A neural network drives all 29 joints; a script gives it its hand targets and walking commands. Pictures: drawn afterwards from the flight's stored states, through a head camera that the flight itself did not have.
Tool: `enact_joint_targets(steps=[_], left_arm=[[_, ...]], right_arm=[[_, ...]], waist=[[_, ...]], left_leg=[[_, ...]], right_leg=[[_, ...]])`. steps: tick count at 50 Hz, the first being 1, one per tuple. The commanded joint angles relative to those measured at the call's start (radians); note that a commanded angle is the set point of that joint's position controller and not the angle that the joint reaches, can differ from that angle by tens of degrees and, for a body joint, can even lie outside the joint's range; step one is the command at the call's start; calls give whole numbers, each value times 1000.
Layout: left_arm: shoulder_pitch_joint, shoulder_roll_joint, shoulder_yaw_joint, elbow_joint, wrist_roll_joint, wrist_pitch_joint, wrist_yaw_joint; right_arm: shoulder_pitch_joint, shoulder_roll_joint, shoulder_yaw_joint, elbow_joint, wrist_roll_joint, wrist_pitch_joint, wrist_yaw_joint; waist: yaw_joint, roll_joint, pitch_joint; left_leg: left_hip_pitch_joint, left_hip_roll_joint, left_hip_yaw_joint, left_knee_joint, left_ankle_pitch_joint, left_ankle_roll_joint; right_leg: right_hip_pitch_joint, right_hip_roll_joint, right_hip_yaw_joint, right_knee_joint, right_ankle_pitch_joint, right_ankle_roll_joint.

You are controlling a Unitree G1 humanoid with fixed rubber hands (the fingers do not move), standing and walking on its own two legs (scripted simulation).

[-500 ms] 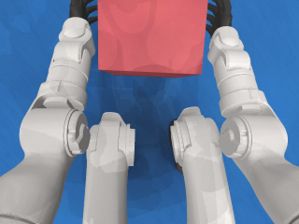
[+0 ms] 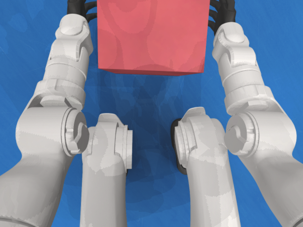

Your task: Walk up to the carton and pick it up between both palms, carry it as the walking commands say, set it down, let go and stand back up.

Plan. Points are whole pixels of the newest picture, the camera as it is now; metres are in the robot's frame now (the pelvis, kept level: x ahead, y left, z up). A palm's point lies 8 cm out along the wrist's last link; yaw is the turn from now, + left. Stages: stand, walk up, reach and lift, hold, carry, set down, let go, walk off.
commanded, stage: set down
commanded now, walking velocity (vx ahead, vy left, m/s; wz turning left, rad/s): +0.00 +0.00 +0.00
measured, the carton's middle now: (150, 33) +0.51 -0.01 -0.24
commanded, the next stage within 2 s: let go in 1.82 s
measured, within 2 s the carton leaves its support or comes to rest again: neither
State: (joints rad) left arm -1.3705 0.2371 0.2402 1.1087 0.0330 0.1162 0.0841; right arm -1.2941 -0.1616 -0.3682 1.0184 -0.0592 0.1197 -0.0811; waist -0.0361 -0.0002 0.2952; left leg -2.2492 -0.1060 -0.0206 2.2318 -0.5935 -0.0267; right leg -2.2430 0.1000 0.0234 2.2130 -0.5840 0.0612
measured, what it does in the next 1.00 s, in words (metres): rises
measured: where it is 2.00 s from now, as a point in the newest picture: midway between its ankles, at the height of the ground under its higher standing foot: (151, 158)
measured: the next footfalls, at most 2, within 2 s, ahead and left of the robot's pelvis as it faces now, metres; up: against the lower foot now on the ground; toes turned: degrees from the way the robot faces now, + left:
none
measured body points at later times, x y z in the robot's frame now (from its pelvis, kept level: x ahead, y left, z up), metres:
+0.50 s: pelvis +0.00 +0.00 +0.01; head +0.36 +0.00 +0.27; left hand +0.55 +0.17 -0.17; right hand +0.52 -0.19 -0.17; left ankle +0.11 +0.11 -0.33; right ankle +0.11 -0.12 -0.33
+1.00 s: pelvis +0.01 +0.00 +0.10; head +0.33 +0.00 +0.42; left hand +0.56 +0.18 -0.02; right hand +0.53 -0.20 -0.02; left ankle +0.11 +0.11 -0.33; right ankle +0.11 -0.12 -0.33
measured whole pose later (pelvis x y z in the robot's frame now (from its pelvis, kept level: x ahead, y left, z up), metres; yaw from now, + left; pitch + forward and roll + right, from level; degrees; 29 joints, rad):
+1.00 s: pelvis +0.01 +0.00 +0.10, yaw +0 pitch +45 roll -1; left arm -1.19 0.33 0.17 0.93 -0.08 0.13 0.07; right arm -1.10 -0.22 -0.24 0.84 0.10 0.12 -0.11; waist -0.04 0.00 0.00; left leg -2.10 -0.07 -0.03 1.87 -0.55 -0.01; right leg -2.10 0.07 0.02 1.85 -0.54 0.02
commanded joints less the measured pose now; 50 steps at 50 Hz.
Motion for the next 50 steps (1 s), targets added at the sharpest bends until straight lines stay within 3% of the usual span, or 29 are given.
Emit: enact_joint_targets(steps=[1,5,8,14,21,27,32,39,50], left_arm=[[-403,-320,-126,-95,-33,-53,-105],[-286,112,-80,-65,-76,-85,7],[-285,184,-124,-63,-133,-93,28],[-271,201,-173,-46,-206,-109,20],[-236,219,-174,-77,-221,-114,9],[-192,251,-157,-230,-223,-87,26],[-152,237,-130,-299,-201,-45,28],[-79,202,-83,-272,-149,-17,5],[-40,195,-50,-290,-112,0,-24]], right_arm=[[-426,281,142,-88,31,-62,99],[-288,-161,82,-51,78,-103,-25],[-267,-178,121,-8,137,-111,-48],[-259,-194,191,6,218,-131,-48],[-209,-220,191,-30,228,-136,-47],[-167,-236,198,-201,251,-107,-58],[-116,-221,182,-271,232,-63,-59],[-44,-181,143,-268,189,-34,-43],[-3,-160,108,-297,150,-16,-28]], waist=[[-12,32,-994],[-18,22,-1019],[-18,30,-1031],[-10,48,-1064],[-19,49,-1128],[-7,49,-1398],[-12,49,-1390],[-15,47,-1286],[-11,45,-1341]], left_leg=[[451,-3,46,-194,256,-1],[492,23,38,-216,246,-13],[497,41,32,-226,233,-13],[502,60,17,-216,281,-6],[511,65,20,-197,319,-4],[682,50,51,-216,381,-1],[697,38,61,-274,333,6],[650,29,55,-387,278,11],[722,18,63,-574,300,8]], right_leg=[[439,6,-89,-158,274,-17],[498,-23,-85,-192,268,-7],[501,-37,-77,-202,268,-10],[487,-50,-56,-198,316,-20],[525,-52,-49,-189,359,-23],[679,-35,-74,-211,416,-17],[671,-27,-90,-264,362,-18],[614,-21,-92,-368,308,-26],[729,-13,-92,-553,334,-23]])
